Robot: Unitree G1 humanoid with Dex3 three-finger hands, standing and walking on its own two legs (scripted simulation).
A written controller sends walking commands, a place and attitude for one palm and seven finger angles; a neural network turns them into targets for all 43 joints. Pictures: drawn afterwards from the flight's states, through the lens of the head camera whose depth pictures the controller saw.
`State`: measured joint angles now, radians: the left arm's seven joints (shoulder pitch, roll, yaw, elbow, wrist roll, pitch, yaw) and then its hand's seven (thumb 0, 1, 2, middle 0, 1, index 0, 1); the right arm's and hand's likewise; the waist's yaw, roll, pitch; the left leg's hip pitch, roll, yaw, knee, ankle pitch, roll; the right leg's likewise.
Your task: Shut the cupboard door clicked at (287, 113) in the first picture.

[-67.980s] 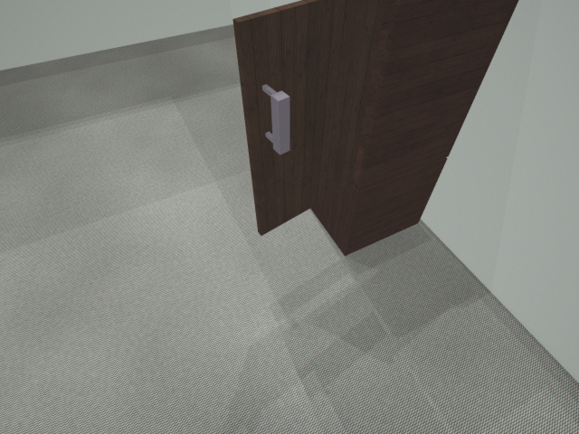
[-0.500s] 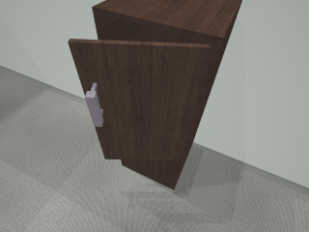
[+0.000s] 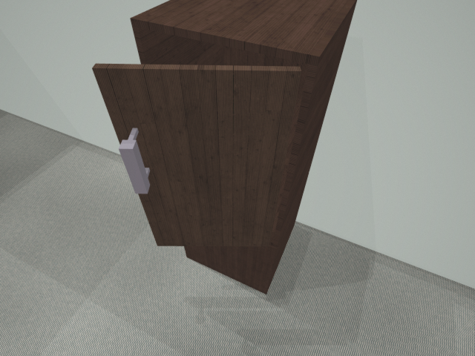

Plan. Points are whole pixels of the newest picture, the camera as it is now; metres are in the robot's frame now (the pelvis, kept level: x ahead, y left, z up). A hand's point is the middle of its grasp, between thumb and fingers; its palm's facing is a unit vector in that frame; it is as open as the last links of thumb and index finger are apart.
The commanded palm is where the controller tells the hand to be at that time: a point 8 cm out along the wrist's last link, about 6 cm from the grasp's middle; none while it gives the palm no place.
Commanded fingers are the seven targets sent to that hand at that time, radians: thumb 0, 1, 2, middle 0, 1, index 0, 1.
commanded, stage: raise the hand and make a fist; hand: left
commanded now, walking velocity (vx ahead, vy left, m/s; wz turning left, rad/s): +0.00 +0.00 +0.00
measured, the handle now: (138, 161) +0.47 +0.24 +0.06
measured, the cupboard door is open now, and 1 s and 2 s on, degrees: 26 26 26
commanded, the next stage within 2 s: bring the fist close to the handle in 1.98 s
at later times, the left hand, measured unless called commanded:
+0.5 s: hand out of the picture +0.14 +0.17 -0.07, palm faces +0.11 -0.99 +0.02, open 6.1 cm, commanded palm +0.12 +0.22 -0.03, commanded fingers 0.00 0.90 0.90 -0.60 -0.74 -0.60 -0.74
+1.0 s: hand (116, 308) +0.19 +0.20 +0.01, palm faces +0.16 -0.98 -0.07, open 3.8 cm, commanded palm +0.16 +0.24 +0.01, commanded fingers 0.00 0.90 0.90 -1.06 -1.24 -1.06 -1.24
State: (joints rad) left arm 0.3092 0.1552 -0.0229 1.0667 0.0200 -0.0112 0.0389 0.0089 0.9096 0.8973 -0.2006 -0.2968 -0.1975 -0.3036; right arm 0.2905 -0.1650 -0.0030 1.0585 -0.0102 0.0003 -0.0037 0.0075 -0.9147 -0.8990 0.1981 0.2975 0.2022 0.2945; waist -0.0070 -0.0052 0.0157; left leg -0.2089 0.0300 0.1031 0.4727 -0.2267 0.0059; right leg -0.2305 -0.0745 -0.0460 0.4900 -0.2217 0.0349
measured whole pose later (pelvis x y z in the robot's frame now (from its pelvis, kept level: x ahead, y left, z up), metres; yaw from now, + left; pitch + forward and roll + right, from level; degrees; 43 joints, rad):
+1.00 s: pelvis +0.01 -0.01 -0.07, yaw +4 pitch +12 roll -2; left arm 0.56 0.22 0.19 -0.24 -0.30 -0.36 -0.20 0.02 0.90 0.90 -0.89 -1.05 -0.88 -1.05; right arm 0.31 -0.22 -0.01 0.52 0.02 -0.20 -0.06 0.02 -0.90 -0.90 0.20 0.30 0.21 0.30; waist 0.02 0.03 -0.11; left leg -0.79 0.05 -0.01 1.09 -0.51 -0.01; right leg -0.74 -0.05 -0.08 1.05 -0.51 0.02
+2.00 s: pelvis +0.03 -0.02 -0.04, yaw +4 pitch +6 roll -1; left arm 0.33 0.24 0.20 -0.15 -0.29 -0.24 -0.23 0.02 0.90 0.90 -1.30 -1.50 -1.30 -1.50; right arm 0.28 -0.26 0.03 0.53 0.04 -0.22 -0.06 0.02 -0.90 -0.90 0.20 0.30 0.21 0.30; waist 0.02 0.03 -0.07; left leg -0.53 0.05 0.00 0.86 -0.43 -0.02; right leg -0.50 -0.04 -0.08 0.84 -0.44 0.00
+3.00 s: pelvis +0.02 -0.02 -0.03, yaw +3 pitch +7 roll +0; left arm -0.29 0.33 0.29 0.49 -0.24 -0.23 -0.27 0.02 0.90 0.90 -1.30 -1.50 -1.30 -1.50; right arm 0.26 -0.27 0.02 0.61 0.04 -0.12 -0.07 0.01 -0.91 -0.90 0.20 0.30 0.21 0.30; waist -0.02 0.02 -0.05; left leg -0.54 0.05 0.02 0.80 -0.39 -0.02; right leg -0.53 -0.04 -0.06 0.80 -0.39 0.00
